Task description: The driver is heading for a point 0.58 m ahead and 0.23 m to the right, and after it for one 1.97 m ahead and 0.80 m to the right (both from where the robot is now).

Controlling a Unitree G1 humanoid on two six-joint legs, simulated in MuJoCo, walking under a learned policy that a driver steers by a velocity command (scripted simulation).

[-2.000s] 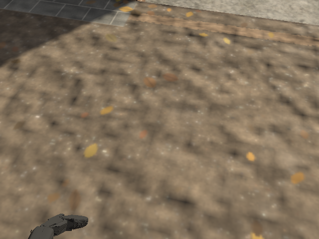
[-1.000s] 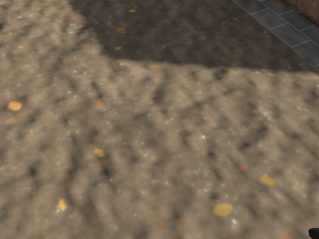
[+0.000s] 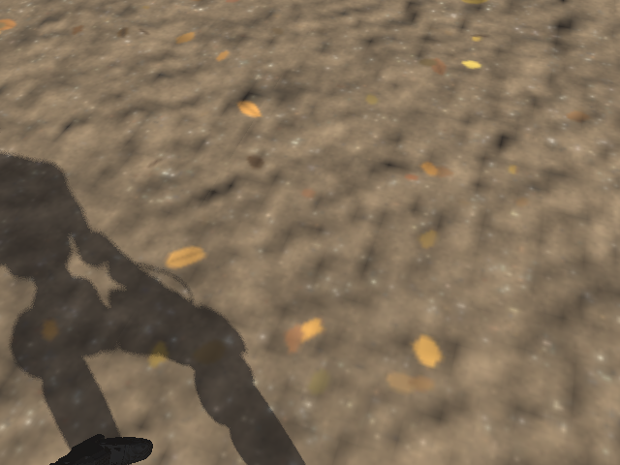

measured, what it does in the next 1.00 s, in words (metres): walks ahead, turning right: left foot, then right foot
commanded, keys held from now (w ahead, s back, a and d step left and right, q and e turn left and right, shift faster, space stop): w+e+shift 0.46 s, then e+shift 0.42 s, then q+shift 0.12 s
